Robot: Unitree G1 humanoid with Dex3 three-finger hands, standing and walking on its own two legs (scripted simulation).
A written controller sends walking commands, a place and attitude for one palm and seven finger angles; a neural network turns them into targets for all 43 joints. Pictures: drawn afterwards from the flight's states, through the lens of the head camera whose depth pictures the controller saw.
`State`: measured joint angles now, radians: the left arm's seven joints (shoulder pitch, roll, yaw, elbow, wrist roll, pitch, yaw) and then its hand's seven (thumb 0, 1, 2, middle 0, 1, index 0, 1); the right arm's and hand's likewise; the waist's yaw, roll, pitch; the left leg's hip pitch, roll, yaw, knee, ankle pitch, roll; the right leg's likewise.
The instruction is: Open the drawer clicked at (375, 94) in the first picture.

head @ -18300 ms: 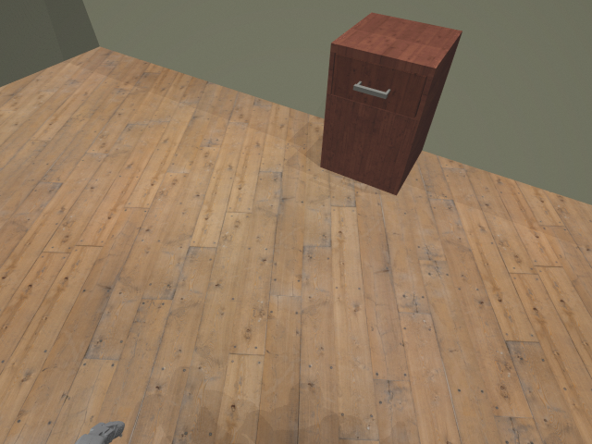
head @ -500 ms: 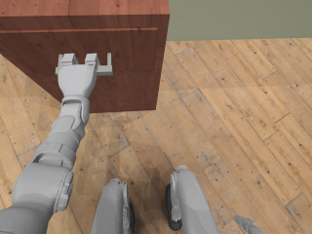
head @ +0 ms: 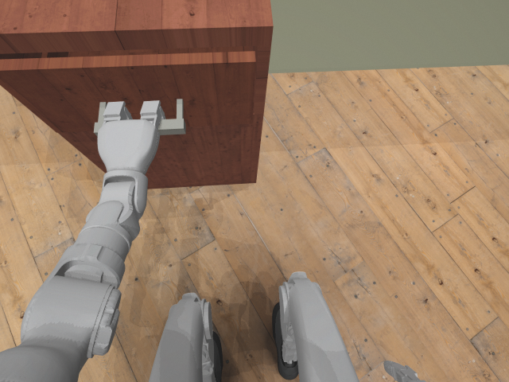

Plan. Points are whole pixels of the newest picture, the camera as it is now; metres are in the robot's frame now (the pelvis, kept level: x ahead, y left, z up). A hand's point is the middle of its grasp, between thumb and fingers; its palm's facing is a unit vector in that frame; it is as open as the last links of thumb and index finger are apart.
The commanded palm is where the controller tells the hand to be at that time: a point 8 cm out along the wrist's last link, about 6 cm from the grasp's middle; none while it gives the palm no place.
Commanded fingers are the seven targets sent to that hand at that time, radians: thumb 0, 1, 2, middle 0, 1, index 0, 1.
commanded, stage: pull the drawer open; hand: left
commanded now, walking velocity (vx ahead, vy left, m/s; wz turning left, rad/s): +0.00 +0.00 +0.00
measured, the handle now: (141, 117) +0.55 +0.16 -0.06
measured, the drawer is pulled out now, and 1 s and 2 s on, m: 0.02 0.05 0.07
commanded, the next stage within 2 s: none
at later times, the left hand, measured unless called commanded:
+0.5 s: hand (142, 165) +0.47 +0.16 -0.08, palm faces -0.04 -0.04 -1.00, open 5.7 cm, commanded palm +0.42 +0.16 -0.04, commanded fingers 0.00 0.90 0.90 -0.40 -1.35 -0.40 -1.35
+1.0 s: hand (142, 170) +0.46 +0.16 -0.08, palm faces -0.04 -0.04 -1.00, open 5.8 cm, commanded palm +0.41 +0.16 -0.04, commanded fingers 0.00 0.90 0.90 -0.40 -1.35 -0.40 -1.35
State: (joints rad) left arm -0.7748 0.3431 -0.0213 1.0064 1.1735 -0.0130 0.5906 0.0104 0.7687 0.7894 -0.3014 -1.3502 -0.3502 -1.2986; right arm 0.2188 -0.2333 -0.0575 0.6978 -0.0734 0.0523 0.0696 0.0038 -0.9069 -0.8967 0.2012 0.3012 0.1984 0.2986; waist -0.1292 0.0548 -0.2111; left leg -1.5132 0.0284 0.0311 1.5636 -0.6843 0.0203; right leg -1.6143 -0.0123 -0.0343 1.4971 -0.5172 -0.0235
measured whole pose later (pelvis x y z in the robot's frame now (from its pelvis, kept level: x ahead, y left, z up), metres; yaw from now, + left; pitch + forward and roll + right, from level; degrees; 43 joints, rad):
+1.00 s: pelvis +0.00 +0.00 +0.01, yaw +1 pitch +36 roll +1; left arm -0.68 0.29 -0.05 0.95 1.17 0.00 0.62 0.01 0.77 0.79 -0.29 -1.35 -0.34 -1.28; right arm 0.19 -0.23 -0.07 0.69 -0.07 0.06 0.06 0.00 -0.91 -0.90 0.20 0.30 0.20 0.30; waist -0.09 0.04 -0.22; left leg -1.48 0.02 0.04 1.54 -0.68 0.02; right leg -1.59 -0.02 -0.02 1.49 -0.52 -0.03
